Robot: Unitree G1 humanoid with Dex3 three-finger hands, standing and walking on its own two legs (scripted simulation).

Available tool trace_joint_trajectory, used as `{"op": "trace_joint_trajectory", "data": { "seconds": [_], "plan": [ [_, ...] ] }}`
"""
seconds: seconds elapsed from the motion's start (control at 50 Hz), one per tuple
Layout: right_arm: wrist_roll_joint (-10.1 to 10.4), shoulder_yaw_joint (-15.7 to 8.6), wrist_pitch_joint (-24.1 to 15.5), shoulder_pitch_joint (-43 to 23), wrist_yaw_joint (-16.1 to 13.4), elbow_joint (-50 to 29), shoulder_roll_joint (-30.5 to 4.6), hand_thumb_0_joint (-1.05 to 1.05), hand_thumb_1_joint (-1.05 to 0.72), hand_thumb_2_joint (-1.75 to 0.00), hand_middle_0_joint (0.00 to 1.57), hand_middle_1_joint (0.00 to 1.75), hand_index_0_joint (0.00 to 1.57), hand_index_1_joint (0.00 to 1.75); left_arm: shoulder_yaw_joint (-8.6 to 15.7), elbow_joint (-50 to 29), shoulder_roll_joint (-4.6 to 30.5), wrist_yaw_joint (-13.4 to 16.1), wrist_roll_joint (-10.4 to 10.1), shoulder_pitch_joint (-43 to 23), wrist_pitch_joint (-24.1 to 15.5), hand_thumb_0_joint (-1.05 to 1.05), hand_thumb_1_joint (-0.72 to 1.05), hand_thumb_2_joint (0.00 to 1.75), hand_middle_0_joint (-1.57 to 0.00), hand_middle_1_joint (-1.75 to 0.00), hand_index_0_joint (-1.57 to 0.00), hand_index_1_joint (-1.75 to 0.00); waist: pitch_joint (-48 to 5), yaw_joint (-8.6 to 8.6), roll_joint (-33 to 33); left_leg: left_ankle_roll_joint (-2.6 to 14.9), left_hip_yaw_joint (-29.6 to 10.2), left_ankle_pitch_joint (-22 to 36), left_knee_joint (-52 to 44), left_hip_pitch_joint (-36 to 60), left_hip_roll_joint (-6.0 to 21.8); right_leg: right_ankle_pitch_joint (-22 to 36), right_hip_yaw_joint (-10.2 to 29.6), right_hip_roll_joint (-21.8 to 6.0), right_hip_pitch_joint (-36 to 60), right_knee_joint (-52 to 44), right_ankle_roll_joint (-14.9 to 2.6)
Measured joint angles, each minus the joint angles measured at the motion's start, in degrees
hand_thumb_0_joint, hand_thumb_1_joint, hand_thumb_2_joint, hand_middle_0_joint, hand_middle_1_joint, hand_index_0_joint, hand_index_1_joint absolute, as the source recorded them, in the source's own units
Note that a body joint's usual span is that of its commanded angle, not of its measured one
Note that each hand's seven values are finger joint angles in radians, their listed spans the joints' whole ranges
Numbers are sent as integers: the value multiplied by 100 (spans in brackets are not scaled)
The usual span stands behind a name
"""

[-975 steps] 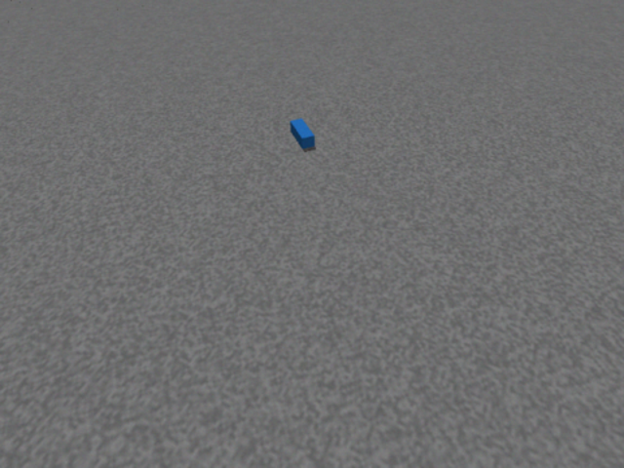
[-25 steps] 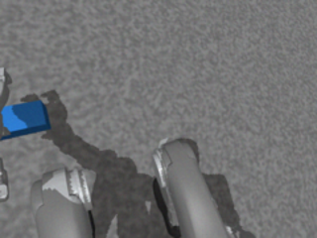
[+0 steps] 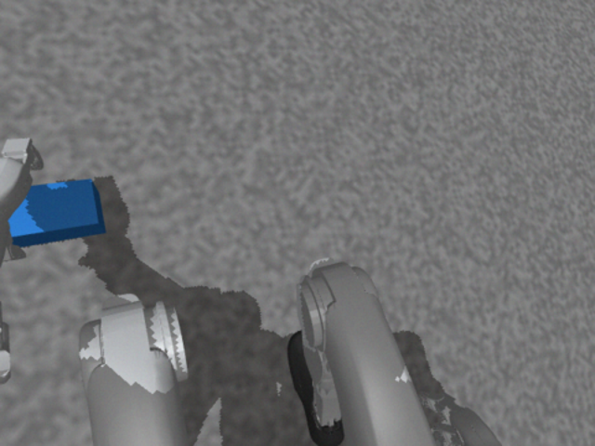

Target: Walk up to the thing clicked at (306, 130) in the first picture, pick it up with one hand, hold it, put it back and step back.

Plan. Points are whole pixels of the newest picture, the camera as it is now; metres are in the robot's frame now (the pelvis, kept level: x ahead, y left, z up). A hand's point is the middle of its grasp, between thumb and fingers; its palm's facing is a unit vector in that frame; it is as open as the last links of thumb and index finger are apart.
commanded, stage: rest palm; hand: left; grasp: from above
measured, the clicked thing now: (28, 217) +0.47 +0.32 -0.29
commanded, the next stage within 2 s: close in 0.74 s
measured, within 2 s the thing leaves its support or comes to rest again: neither
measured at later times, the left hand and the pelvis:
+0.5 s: hand (28, 220) +0.45 +0.31 -0.25, palm faces -0.46 -0.14 -0.88, open 14.0 cm; pelvis +0.01 +0.01 -0.02, yaw -3 degrees
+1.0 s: hand (28, 227) +0.44 +0.31 -0.27, palm faces -0.45 -0.14 -0.88, open 13.5 cm; pelvis +0.01 +0.01 -0.03, yaw -5 degrees
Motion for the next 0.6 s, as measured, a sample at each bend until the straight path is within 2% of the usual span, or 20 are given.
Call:
{"op": "trace_joint_trajectory", "data": {
  "seconds": [0.12,0.22,0.42,0.52,0.6],
  "plan": [
    [-181,131,-133,10,25,72,-11,0,-91,-90,20,30,20,30,31,563,216,430,135,-173,93,0,-50,105,-10,-109,-10,-109,122,-170,-115,1,-40,57,166,-144,-8,67,-13,43,-146,142,3],
    [-309,274,-295,81,78,151,2,0,-91,-90,20,30,20,30,94,745,379,638,98,-183,180,0,-50,104,-10,-108,-9,-107,301,-273,-178,8,-92,55,310,-236,2,95,-40,91,-228,235,21],
    [-476,512,-494,177,268,213,53,0,-90,-90,20,30,20,30,289,676,528,820,-38,-32,275,0,-51,102,-9,-104,-8,-104,464,-383,-208,31,-209,-151,524,-273,46,-18,-122,150,-233,323,42],
    [-545,543,-592,91,371,123,24,0,-90,-90,20,30,20,30,503,768,660,836,-32,33,278,0,-52,102,-9,-103,-8,-103,547,-439,-225,47,-256,-251,609,-232,60,-77,-164,150,-173,358,34],
    [-589,520,-662,14,440,88,-24,0,-91,-90,20,30,20,30,563,735,746,831,-50,58,244,0,-53,104,-9,-102,-8,-103,621,-422,-258,58,-278,-295,663,-217,63,-111,-183,147,-141,383,37]
  ]
}}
